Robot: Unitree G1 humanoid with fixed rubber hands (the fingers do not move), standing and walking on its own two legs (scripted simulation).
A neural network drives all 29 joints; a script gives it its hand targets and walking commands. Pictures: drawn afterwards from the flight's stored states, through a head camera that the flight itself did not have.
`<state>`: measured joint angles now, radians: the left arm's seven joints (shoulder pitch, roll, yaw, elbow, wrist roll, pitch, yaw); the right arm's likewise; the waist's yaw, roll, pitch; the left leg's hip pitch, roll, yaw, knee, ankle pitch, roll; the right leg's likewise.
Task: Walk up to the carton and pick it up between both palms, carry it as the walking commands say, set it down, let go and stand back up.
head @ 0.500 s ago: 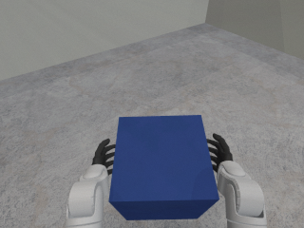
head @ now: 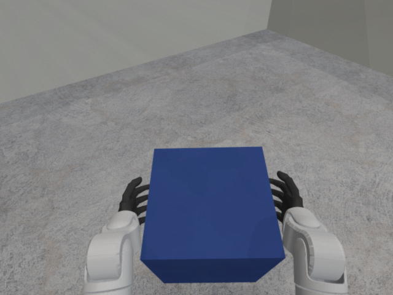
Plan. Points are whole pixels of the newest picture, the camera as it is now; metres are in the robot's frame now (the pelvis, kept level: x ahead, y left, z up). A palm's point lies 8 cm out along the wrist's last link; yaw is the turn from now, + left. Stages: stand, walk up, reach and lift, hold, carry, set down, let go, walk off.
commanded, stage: carry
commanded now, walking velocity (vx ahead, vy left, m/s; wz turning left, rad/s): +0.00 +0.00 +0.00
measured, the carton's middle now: (208, 220) +0.27 +0.00 +0.02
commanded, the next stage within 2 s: none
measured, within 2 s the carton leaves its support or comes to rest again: neither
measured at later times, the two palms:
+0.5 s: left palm (134, 215) +0.25 +0.14 +0.08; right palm (293, 210) +0.25 -0.16 +0.09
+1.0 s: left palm (140, 216) +0.25 +0.13 +0.07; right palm (297, 209) +0.26 -0.17 +0.08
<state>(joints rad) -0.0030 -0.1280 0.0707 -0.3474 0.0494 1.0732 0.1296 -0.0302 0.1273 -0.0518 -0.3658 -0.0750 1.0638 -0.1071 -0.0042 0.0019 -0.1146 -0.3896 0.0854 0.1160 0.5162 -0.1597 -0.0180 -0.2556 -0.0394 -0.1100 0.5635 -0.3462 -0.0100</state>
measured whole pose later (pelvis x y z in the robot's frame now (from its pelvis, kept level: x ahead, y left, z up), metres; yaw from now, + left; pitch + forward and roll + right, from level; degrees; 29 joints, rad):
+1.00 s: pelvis +0.01 -0.02 +0.00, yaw +0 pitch +2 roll +0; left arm 0.00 -0.13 0.08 -0.32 0.06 1.06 0.12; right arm -0.04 0.13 -0.05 -0.34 -0.09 1.06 -0.11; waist 0.00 0.00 -0.11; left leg -0.38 0.10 0.10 0.53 -0.18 -0.04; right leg -0.24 -0.02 -0.13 0.58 -0.37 -0.04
